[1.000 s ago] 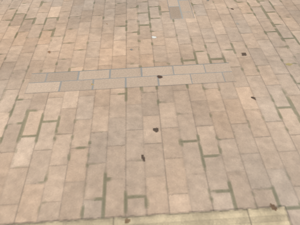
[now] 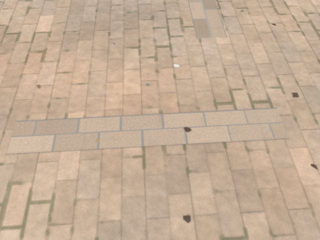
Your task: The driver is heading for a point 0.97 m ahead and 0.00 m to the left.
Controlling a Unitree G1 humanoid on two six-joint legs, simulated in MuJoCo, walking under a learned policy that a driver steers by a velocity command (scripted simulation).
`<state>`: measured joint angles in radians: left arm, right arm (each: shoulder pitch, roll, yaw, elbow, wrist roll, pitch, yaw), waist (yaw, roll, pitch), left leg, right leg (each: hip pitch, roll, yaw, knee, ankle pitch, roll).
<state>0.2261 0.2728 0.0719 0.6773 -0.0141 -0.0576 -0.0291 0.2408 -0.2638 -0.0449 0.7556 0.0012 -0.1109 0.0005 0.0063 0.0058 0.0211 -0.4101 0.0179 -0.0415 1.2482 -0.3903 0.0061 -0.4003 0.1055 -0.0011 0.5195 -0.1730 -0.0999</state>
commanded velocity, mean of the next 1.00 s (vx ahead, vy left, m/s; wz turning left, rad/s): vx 0.50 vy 0.00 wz -0.12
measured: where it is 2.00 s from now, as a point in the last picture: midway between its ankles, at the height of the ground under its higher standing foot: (156, 137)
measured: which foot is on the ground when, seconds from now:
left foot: up 0.00-0.32, down 0.34-0.82, up 0.84-1.00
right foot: down 0.00-0.34, up 0.36-0.80, down 0.82-1.00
